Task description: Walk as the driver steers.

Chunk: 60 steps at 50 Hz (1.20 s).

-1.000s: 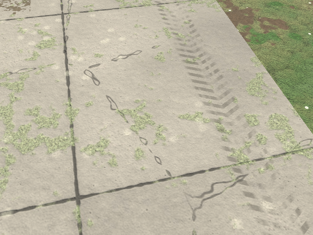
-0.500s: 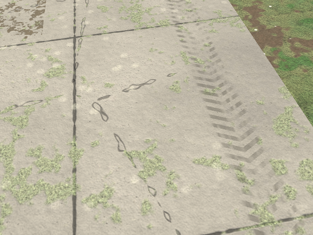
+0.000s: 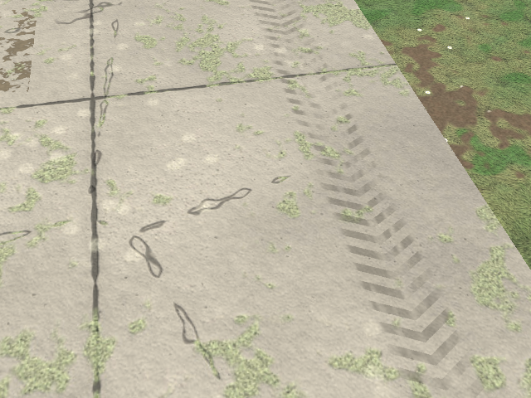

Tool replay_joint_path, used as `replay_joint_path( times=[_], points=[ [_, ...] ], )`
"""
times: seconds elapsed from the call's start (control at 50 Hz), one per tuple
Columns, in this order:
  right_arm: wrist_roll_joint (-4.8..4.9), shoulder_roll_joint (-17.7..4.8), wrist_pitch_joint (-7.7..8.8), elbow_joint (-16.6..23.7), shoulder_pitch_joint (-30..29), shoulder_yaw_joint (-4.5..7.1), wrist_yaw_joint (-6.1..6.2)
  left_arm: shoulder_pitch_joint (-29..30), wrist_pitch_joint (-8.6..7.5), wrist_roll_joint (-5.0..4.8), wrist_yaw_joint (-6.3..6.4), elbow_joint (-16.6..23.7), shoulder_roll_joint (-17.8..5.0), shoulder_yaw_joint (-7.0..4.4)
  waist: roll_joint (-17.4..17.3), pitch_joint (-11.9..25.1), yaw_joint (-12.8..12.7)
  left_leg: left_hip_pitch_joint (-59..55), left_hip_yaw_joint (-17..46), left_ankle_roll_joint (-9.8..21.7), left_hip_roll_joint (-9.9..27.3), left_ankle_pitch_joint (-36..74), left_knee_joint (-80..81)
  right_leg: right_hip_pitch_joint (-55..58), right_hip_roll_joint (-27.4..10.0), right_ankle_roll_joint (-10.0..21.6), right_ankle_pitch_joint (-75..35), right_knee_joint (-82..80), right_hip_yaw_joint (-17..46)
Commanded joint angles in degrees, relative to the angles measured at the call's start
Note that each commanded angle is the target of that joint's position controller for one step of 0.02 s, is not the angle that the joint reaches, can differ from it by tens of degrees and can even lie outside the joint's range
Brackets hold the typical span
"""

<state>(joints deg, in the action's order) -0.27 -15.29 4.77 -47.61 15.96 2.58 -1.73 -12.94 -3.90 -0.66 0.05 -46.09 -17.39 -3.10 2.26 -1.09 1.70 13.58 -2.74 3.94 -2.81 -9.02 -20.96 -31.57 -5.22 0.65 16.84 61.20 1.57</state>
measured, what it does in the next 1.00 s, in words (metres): walks ahead, turning left: right foot, then left foot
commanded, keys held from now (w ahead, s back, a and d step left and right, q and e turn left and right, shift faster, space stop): w+q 0.72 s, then w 0.28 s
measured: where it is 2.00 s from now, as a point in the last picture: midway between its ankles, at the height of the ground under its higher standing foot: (155, 232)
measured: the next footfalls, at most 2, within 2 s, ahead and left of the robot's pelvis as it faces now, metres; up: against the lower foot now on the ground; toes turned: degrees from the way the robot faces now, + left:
right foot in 0.30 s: +0.34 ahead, -0.15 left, +0.00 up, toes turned +8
left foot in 0.82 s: +0.52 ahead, +0.19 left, +0.00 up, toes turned +27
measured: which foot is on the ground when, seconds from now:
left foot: down 0.00-0.30, up 0.32-0.80, down 0.82-1.00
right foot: up 0.00-0.28, down 0.30-0.84, up 0.86-1.00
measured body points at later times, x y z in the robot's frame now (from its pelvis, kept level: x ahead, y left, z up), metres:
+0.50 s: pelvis +0.26 -0.05 +0.00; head +0.29 -0.05 +0.45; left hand +0.31 +0.24 -0.11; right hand +0.41 -0.31 -0.12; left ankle +0.23 +0.10 -0.66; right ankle +0.30 -0.15 -0.74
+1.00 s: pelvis +0.49 +0.10 +0.00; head +0.51 +0.13 +0.44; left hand +0.47 +0.40 -0.13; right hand +0.70 -0.10 -0.11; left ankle +0.49 +0.17 -0.74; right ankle +0.54 -0.07 -0.66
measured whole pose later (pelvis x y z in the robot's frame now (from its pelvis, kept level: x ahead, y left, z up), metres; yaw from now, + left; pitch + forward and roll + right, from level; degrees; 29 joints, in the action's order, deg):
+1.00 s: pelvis +0.49 +0.10 +0.00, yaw +27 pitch +1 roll +0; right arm 0.0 -15.1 2.9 -43.0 14.5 3.7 -1.7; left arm -10.4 -5.2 -1.1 -0.4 -49.6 -17.5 -3.6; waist 1.6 -3.2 0.6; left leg 15.5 -2.1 5.0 -3.7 -9.9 -24.6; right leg -29.0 -6.9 0.3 18.6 65.1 0.6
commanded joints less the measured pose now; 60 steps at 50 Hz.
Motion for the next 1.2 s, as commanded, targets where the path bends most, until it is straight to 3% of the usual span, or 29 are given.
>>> replay_joint_path(
  times=[0.02, 0.1, 0.18, 0.24, 0.28, 0.3, 0.32, 0.34, 0.36, 0.38, 0.4, 0.44, 0.52, 0.6, 0.66, 0.72, 0.76, 0.78, 0.8, 0.82, 0.84, 0.86, 0.88, 0.9, 0.92, 0.96, 1.04, 1.14, 1.2],
  points=[
    [0.39, -8.68, 1.21, 2.73, -1.09, 2.05, 0.60, 0.57, 0.11, 0.83, 0.42, 3.90, -2.92, -0.79, -5.56, 0.95, -1.66, -4.04, 15.17, 10.73, 15.66, 9.92, 13.16, -6.07, -2.80, -1.52, -6.30, -6.39, 1.89],
    [1.04, -9.91, 0.38, 1.27, 1.90, 2.51, 1.65, 8.58, -0.80, 0.70, -0.16, 5.78, -1.57, -0.29, -5.40, -0.84, 0.55, -3.92, 11.20, 8.47, 12.62, 9.17, 13.27, -3.78, -0.31, -2.65, -18.52, -22.17, 1.15],
    [1.66, -10.42, -0.56, -0.54, 6.25, 2.77, 2.13, 15.45, -1.76, -0.01, -1.25, 7.53, -1.82, -0.13, -5.92, -1.77, 2.75, -5.88, 12.87, 7.83, 13.54, 6.79, 10.38, -0.22, 2.18, -2.92, -21.27, -30.17, 0.95],
    [1.77, -11.03, -1.33, -0.81, 6.34, 3.26, 2.66, 15.25, -2.57, -0.19, -1.72, 7.80, -4.12, -0.82, -7.42, -1.34, 1.22, -9.00, 16.63, 6.49, 15.41, 5.83, 6.25, 3.44, 2.72, -1.55, -16.93, -33.99, 2.07],
    [1.59, -10.45, -1.80, -0.54, 5.39, 3.19, 2.79, 8.37, -2.96, -0.08, -1.39, 5.84, -6.18, -1.93, -7.97, 1.80, -2.71, -8.00, 16.50, 4.75, 13.65, 10.90, -0.62, 14.02, 3.54, 0.47, -13.85, -36.63, 0.54],
    [1.11, -7.95, -1.77, 0.16, 5.10, 2.31, 2.66, 0.50, -3.19, 0.62, -0.91, 4.11, -8.77, -3.06, -6.27, 7.94, -6.18, -3.57, 14.22, 2.97, 10.04, 10.88, -11.34, 26.80, 0.39, 2.88, -13.80, -35.16, 2.71],
    [-0.32, -3.66, -1.42, 1.90, 7.19, 0.99, 2.61, -8.20, -2.88, 1.11, -0.47, 3.28, -13.19, -4.16, 3.68, 17.46, -8.10, 9.22, 9.45, 0.11, 4.04, -5.40, -30.26, 44.81, -11.75, 6.94, -13.10, -32.83, 15.10],
    [1.63, -1.40, -0.48, 3.54, 12.42, 0.28, 2.52, -10.03, -2.01, 0.98, -0.86, 2.10, -14.49, -4.46, 19.43, 22.08, -5.66, 26.16, 7.93, -1.79, -0.40, -26.59, -44.87, 54.49, -20.11, 13.40, 2.79, -41.81, 38.83],
    [2.88, -7.95, -0.42, 2.62, 8.89, 1.90, 2.66, -7.65, -1.98, 0.66, -0.89, 2.89, -8.60, -3.00, 10.13, 15.09, -6.83, 30.92, 11.54, -1.80, 3.53, -23.38, -51.16, 48.65, -17.97, 11.58, 12.11, -44.73, 36.67],
    [2.96, -9.88, -0.68, 3.77, 4.17, 2.62, 2.68, -4.12, -2.01, 0.43, -0.75, 3.22, -5.98, -2.17, 6.17, 8.35, -6.66, 31.94, 10.22, -1.63, 5.51, -18.01, -51.46, 41.35, -16.15, 9.52, 9.23, -45.61, 27.82],
    [2.42, -8.97, -1.13, 3.79, 2.93, 2.70, 2.77, -0.72, -2.06, 0.74, -0.88, 3.29, -4.48, -1.60, 3.00, 5.06, -4.89, 29.39, 9.53, -2.04, 7.62, -13.65, -50.15, 34.67, -13.68, 8.72, 2.61, -47.01, 21.49],
    [2.03, -6.67, -2.14, 4.25, 2.99, 2.87, 2.37, 2.84, -2.28, 1.36, -0.80, 2.64, -2.82, -1.30, 5.09, 1.70, -2.23, 24.72, 9.49, -2.57, 10.39, -8.96, -46.27, 26.62, -10.66, 8.23, -4.96, -50.20, 12.60],
    [1.76, -4.29, -3.63, 6.55, 0.01, 2.56, 2.05, 2.72, -3.06, 1.32, -0.33, 0.81, -4.74, -2.28, 2.42, -0.35, -1.59, 26.30, 8.77, -3.93, 11.28, -3.17, -41.01, 24.41, -10.69, 9.92, -14.67, -53.61, 3.53],
    [1.65, -3.49, -3.27, 8.52, -5.24, 2.02, 0.78, 1.87, -2.49, 1.22, 0.22, -0.34, -6.73, -2.89, 1.14, -1.50, -3.04, 25.49, 6.52, -3.98, 10.71, 7.33, -28.37, 26.15, -9.48, 9.13, -18.88, -54.33, -4.68],
    [1.51, -2.95, -3.08, 10.77, -11.20, 1.51, -0.32, -0.51, -1.73, 0.63, 0.54, -1.32, -8.22, -3.35, 0.22, -3.22, -5.26, 24.41, 3.34, -3.13, 9.80, 9.88, -21.06, 28.72, -10.11, 8.39, -19.40, -54.13, -8.47],
    [1.53, -3.76, -3.34, 12.97, -14.52, 1.64, -1.11, -2.40, -0.63, -0.37, 0.52, -2.42, -9.64, -3.91, 0.46, -4.30, -5.62, 24.54, 1.53, -1.32, 8.81, 6.04, -17.04, 34.14, -11.79, 7.11, -22.94, -51.60, -10.46],
    [1.19, -4.80, -3.47, 13.65, -13.68, 2.18, -1.25, -2.91, 0.06, -1.07, 0.47, -3.08, -11.00, -4.26, 1.40, -2.82, -3.90, 19.53, -0.63, 0.81, 5.98, 0.04, -15.50, 35.99, -12.39, 6.45, -37.02, -46.27, -11.55],
    [0.99, -6.08, -3.59, 13.08, -10.37, 2.92, -1.15, -2.56, 0.38, -1.38, 0.49, -3.25, -11.81, -4.43, 2.27, -0.28, -1.46, 13.84, -2.15, 2.13, 3.68, -2.39, -14.81, 36.20, -12.09, 5.93, -46.23, -40.59, -12.37],
    [1.08, -8.16, -3.64, 10.70, -2.07, 4.34, -0.87, -1.63, 0.76, -1.51, 0.51, -3.36, -11.53, -4.16, 1.41, 4.01, 3.55, 2.33, -3.45, 3.89, 0.93, 0.55, -11.07, 33.66, -10.29, 4.61, -50.68, -30.36, -14.23],
    [1.39, -11.92, -3.94, 7.53, 7.77, 6.25, 0.04, -2.90, 0.59, -0.53, 0.61, -3.32, -9.21, -3.13, -1.44, 9.27, 7.58, -14.68, 0.39, 5.75, 1.61, 3.24, -10.65, 23.29, -7.89, 2.54, -42.10, -16.71, -15.03],
    [1.57, -18.88, -3.89, 6.73, 9.86, 7.30, 0.97, -7.20, -0.36, 1.91, -0.02, -0.71, -1.86, -0.69, -17.19, 13.51, 3.16, -33.57, 28.35, 13.99, 17.26, -1.98, -7.49, -1.61, 0.86, -1.52, 2.60, 5.75, -14.51],
    [1.41, -16.39, -3.00, 8.55, 10.40, 6.02, 0.58, -6.35, -2.27, 0.19, -0.58, -1.28, -3.55, -0.49, -14.00, 23.83, 4.31, -36.88, 49.11, 19.63, 24.80, -8.14, 2.67, -7.48, 5.51, -1.83, 18.07, 15.93, -0.72],
    [0.86, -12.65, -2.13, 8.00, 7.99, 4.82, 0.05, -0.15, -3.09, -2.49, -0.97, 0.18, -7.82, -1.79, -8.80, 16.51, 5.54, -32.61, 40.66, 16.19, 22.97, -6.03, 4.03, -12.72, 2.55, -0.89, 14.06, 17.60, 1.71],
    [0.93, -11.36, -1.58, 7.94, 4.82, 4.41, 0.03, 2.39, -3.60, -2.50, -0.83, 0.99, -6.99, -1.44, -7.77, 10.47, 3.97, -24.81, 32.14, 13.82, 20.48, -2.13, 3.64, -12.99, -0.13, 0.26, 9.43, 14.23, 1.13],
    [0.77, -9.24, -1.34, 8.13, 0.67, 3.76, 0.08, 3.02, -3.61, -1.18, -0.32, 0.32, -6.66, -1.55, -5.15, 6.64, 1.83, -17.04, 25.91, 11.89, 18.10, 3.11, 4.13, -10.44, -2.43, 0.41, 5.33, 9.92, 1.00],
    [-0.20, -6.48, -0.85, 8.84, -3.00, 2.81, 0.21, 0.31, -2.25, -0.37, -0.30, -1.10, -6.47, -1.94, -6.68, 4.90, -1.60, -8.33, 19.94, 10.74, 15.45, 9.58, 7.35, -3.30, -4.28, 0.32, 0.52, 5.46, 1.77],
    [0.20, -8.14, 0.34, 7.04, -1.44, 3.18, 0.94, 2.50, -0.29, 0.49, -0.04, -0.83, -3.88, -1.48, -4.51, 1.69, -2.13, -5.22, 14.34, 11.33, 14.69, 13.62, 12.22, -5.50, -4.22, -1.98, -7.21, -3.71, 1.19],
    [0.47, -8.72, 0.06, 4.29, 1.94, 3.06, 1.95, 10.67, -0.92, 0.31, -0.82, 1.22, -2.21, -0.77, -5.46, -1.30, 0.73, -6.54, 8.58, 8.30, 12.22, 10.28, 13.74, -5.97, -1.85, -2.58, -23.00, -21.30, -0.14],
    [0.79, -9.22, -0.16, 2.07, 4.87, 3.18, 2.07, 15.40, -1.31, -0.04, -1.57, 2.57, -1.81, -0.27, -5.57, -3.24, 2.53, -9.02, 8.17, 8.06, 13.37, 8.15, 13.65, -5.39, -0.35, -1.95, -25.39, -27.39, -0.93]
  ],
)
